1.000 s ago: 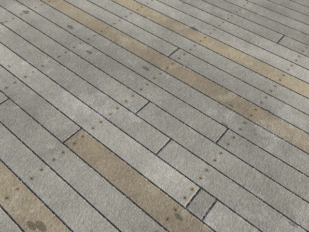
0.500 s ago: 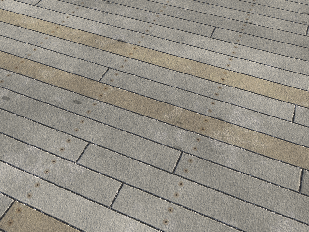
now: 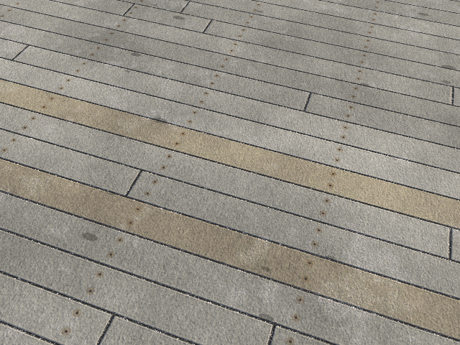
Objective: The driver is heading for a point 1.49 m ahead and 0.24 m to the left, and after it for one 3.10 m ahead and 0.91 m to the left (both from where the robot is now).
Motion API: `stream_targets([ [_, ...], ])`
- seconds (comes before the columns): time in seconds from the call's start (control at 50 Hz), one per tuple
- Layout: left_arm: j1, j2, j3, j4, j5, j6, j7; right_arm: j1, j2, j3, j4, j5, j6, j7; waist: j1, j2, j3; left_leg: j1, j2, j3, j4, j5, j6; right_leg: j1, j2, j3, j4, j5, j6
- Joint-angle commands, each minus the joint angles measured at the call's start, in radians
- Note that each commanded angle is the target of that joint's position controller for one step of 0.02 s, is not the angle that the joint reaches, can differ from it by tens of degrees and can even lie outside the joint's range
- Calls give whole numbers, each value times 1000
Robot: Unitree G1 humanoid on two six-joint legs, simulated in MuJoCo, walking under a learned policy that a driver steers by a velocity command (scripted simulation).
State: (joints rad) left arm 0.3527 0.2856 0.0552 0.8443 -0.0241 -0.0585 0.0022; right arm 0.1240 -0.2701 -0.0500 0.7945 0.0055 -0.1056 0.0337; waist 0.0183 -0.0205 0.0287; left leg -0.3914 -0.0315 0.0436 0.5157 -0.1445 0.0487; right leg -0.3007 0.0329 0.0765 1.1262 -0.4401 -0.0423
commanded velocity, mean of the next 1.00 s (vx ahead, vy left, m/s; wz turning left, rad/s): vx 0.50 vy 0.00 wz -0.02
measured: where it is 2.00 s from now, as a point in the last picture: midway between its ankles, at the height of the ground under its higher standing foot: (250, 181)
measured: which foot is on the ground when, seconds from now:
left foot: down 0.00-0.42, up 0.44-0.92, down 0.94-1.00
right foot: up 0.00-0.40, down 0.42-0.96, up 0.98-1.00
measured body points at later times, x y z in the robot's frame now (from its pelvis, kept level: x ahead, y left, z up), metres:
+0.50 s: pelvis +0.29 -0.05 +0.00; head +0.32 -0.06 +0.45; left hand +0.47 +0.20 -0.09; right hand +0.31 -0.33 -0.14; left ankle +0.12 +0.09 -0.65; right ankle +0.37 -0.14 -0.73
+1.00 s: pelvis +0.56 +0.00 +0.00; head +0.59 +0.01 +0.44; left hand +0.56 +0.28 -0.14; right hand +0.76 -0.25 -0.10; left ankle +0.66 +0.10 -0.73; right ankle +0.39 -0.14 -0.68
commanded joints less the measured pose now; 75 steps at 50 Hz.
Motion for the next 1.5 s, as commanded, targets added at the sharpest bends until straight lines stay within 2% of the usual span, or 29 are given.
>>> stream_targets([
  [0.02, -86, 122, 32, -111, 11, -30, 1, 90, -98, -19, -18, -15, 3, -6, -48, 78, -36, 310, 287, -402, -305, -84, 182, -382, -139, 18, 45, 111, 3],
  [0.1, -71, 66, 20, -108, 19, -7, 6, 89, -127, -25, 5, -7, -8, -8, -11, 99, -21, 205, 249, -253, -378, 122, 198, -332, -168, -14, -103, 198, 41],
  [0.22, -279, 28, 1, -159, 17, -23, -9, 176, -169, -34, 48, 10, 6, -27, -79, 75, 7, 230, 196, -111, -395, 188, 150, -284, -128, -66, -488, 526, 56],
  [0.32, -385, 50, 2, -205, 8, -33, -33, 248, -183, -40, 94, 19, 33, -32, -97, 85, 35, 399, 272, -142, -325, 216, 134, -317, -104, -55, -607, 468, 21],
  [0.38, -276, 96, 23, -182, 13, -38, -38, 218, -204, -47, 97, 20, 49, -39, -14, 106, -34, 447, 271, -124, -171, 491, 99, -139, -57, -95, -655, 376, -26],
  [0.4, -130, 141, 47, -136, 16, -38, -31, 212, -184, -39, 93, 17, 54, -41, 54, 88, -129, 399, 220, -85, 1, 577, 73, 74, -41, -112, -663, 394, -57],
  [0.42, 52, 211, 68, -102, 27, -34, -21, 218, -137, -17, 67, -6, 52, -43, 119, -8, -282, 206, 162, -41, 298, 352, 36, 380, -204, 65, -616, 437, -122],
  [0.44, 99, 291, 84, -78, 25, -28, -23, 348, -14, 20, 55, -6, 28, -33, 53, -279, -401, -203, -25, -35, 646, -311, -27, 710, -422, 536, -715, 246, -293],
  [0.46, 106, 184, 58, -82, 12, -25, -24, 293, -118, -1, 72, 15, 7, -25, 97, -195, -396, -327, 11, -161, 768, -441, -19, 704, -416, 632, -796, 97, -286],
  [0.48, 27, 148, 42, -93, 14, -26, -20, 194, -170, -16, 39, 38, -7, -19, 92, -141, -237, -394, 62, -148, 785, -364, -5, 579, -381, 484, -817, 121, -239],
  [0.52, -90, 97, 25, -106, 27, -27, -23, 99, -149, -18, 24, 13, -6, -27, 40, -13, -83, -333, 138, -108, 674, -212, -7, 318, -292, 283, -877, 314, -188],
  [0.56, -122, 83, 21, -107, 33, -37, -26, 154, -123, -18, 35, 9, 12, -26, -15, -65, -76, -230, 168, -118, 616, -162, -22, 209, -273, 211, -922, 447, -199],
  [0.74, -36, 147, 36, -25, 14, -39, -4, -81, -58, 2, -30, 0, 27, -18, 27, -29, 14, -220, 138, -61, 139, 222, -63, 147, -212, -5, -1016, 454, -162],
  [0.84, 35, 159, 42, 33, 3, -17, 2, -187, -75, 2, -77, 10, 17, 4, 51, -38, 41, -238, 114, -67, 15, 182, -28, 302, -276, 9, -953, 474, -143],
  [0.9, 13, 177, 49, 43, 2, -1, 8, -115, -113, -13, -66, 8, 10, 11, -5, -63, -5, -113, 75, -33, -24, 79, 14, 365, -288, 5, -840, 692, -112],
  [0.94, 1, 139, 31, 31, 13, 8, 13, 169, -196, -56, 16, 0, 11, -2, -132, -22, -193, 312, 91, -49, -11, 110, 77, 228, -196, -71, -489, 782, -58],
  [0.96, 105, 40, -1, 9, 23, -8, 5, 291, -294, -81, 37, -15, 18, -9, -118, 177, -349, 723, 343, -453, -24, -6, 224, -172, -57, -131, -94, 442, 19],
  [0.98, 101, 34, -7, 23, 19, -30, 2, 322, -246, -68, 48, 3, 24, -6, -132, 283, -413, 798, 423, -758, -187, -151, 279, -357, 25, -13, 94, -134, 31],
  [1.0, 19, 130, 19, 3, -9, -46, -6, 263, -191, -47, 41, 9, 23, -7, -133, 206, -281, 701, 392, -665, -214, -249, 231, -459, -39, 43, 182, -111, 11],
  [1.02, -54, 138, 20, -20, -20, -53, -7, 187, -164, -39, 22, 4, 22, -9, -110, 151, -174, 559, 360, -538, -235, -220, 198, -475, -94, 9, 158, -20, -3],
  [1.04, -97, 130, 22, -25, -5, -51, -1, 124, -134, -30, 15, -6, 21, -6, -84, 84, -90, 413, 318, -440, -275, -146, 181, -443, -132, -12, 95, 60, -4],
  [1.06, -84, 120, 27, -24, 3, -42, 3, 87, -113, -24, 10, -16, 14, -5, -45, 119, -65, 315, 296, -384, -302, -69, 174, -377, -164, -2, 37, 117, -2],
  [1.14, -78, 63, 20, -20, 14, -7, 9, 84, -136, -30, 31, -12, -1, -9, -3, 113, -31, 195, 270, -262, -390, 77, 201, -325, -188, -12, -88, 222, 35],
  [1.26, -278, 32, 8, -70, 19, -21, -5, 179, -157, -35, 78, 2, 9, -33, -63, 73, 12, 245, 211, -113, -409, 163, 149, -329, -149, -56, -455, 526, 54],
  [1.36, -410, 39, 1, -117, 7, -30, -31, 265, -167, -40, 131, 12, 31, -38, -101, 76, 50, 389, 267, -118, -363, 165, 142, -346, -120, -60, -593, 507, 31],
  [1.42, -385, 72, 9, -122, 7, -37, -43, 255, -184, -49, 141, 16, 46, -44, -63, 97, 28, 469, 302, -129, -281, 311, 118, -282, -97, -70, -631, 396, -8],
  [1.46, -182, 130, 43, -61, 12, -39, -37, 223, -176, -45, 134, 15, 57, -46, 47, 96, -97, 438, 241, -75, -46, 585, 80, 15, -39, -124, -665, 385, -54],
  [1.48, 0, 192, 65, -15, 22, -37, -28, 226, -141, -28, 113, 1, 58, -48, 113, 36, -238, 272, 187, -34, 214, 443, 47, 316, -145, -12, -617, 414, -107],
  [1.5, 94, 283, 89, 8, 26, -29, -24, 348, -21, 9, 103, -5, 38, -37, 80, -202, -374, -165, 9, 1, 610, -33, -31, 706, -395, 440, -680, 218, -266],
])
